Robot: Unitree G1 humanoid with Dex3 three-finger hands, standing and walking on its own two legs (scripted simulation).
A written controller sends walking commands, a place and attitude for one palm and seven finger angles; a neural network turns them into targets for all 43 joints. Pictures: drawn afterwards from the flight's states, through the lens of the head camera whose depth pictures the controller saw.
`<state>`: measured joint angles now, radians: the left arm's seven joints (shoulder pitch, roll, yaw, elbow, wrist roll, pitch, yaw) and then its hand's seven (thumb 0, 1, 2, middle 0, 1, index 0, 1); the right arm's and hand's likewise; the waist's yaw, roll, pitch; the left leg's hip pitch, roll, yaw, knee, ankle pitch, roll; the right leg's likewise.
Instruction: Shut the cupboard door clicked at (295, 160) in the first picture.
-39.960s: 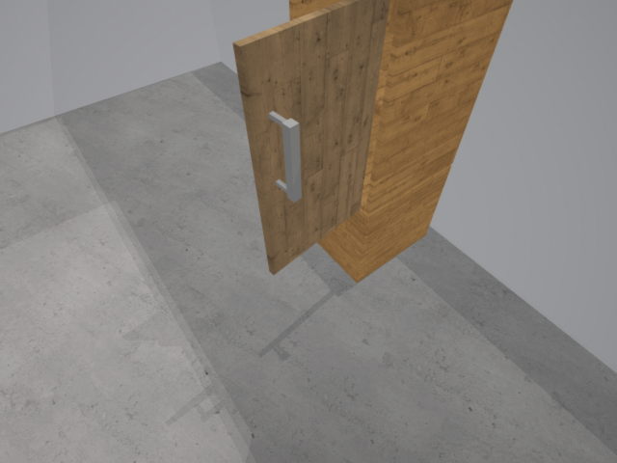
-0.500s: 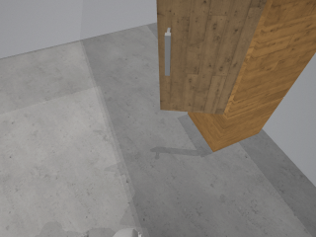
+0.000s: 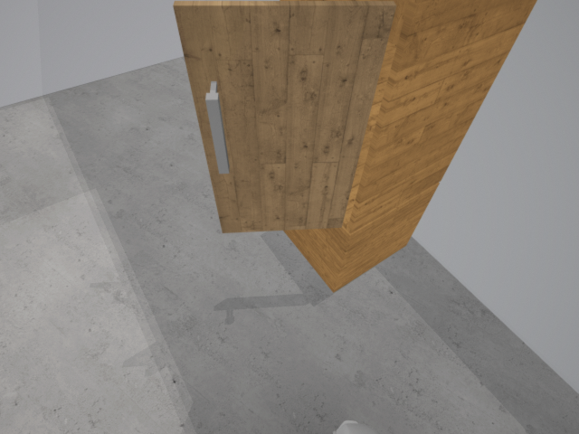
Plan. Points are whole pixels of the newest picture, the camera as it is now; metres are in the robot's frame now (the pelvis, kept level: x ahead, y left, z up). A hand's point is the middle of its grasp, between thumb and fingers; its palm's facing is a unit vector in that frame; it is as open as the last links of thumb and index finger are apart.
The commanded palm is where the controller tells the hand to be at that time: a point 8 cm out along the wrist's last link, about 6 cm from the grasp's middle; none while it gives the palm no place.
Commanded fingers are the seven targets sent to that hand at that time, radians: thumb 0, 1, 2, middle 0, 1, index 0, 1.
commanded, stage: take the last steps up to it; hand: left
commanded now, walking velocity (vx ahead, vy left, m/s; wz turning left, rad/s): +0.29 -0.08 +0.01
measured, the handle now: (219, 130) +0.63 +0.14 +0.04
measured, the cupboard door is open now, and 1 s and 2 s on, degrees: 60 60 60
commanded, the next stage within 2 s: come to a stop and stand still in 0.32 s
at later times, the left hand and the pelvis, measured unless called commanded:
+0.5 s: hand (213, 421) +0.17 +0.12 -0.19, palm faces +0.07 -0.99 -0.13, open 7.3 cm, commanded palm none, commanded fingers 0.00 0.90 0.90 -0.20 -0.30 -0.20 -0.30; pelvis +0.17 -0.05 +0.00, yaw +2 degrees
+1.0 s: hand (190, 376) +0.24 +0.17 -0.19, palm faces +0.12 -0.97 -0.22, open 7.4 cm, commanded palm none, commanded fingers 0.00 0.90 0.90 -0.20 -0.30 -0.20 -0.30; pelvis +0.20 -0.03 -0.01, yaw +4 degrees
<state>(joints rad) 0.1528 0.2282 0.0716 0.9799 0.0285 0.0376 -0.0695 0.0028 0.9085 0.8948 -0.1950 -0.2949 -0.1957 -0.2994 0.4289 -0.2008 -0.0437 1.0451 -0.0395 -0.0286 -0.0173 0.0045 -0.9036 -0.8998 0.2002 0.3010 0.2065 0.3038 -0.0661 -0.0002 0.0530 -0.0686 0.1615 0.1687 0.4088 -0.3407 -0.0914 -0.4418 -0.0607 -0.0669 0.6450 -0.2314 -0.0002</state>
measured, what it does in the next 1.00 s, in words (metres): walks ahead: right foot, then left foot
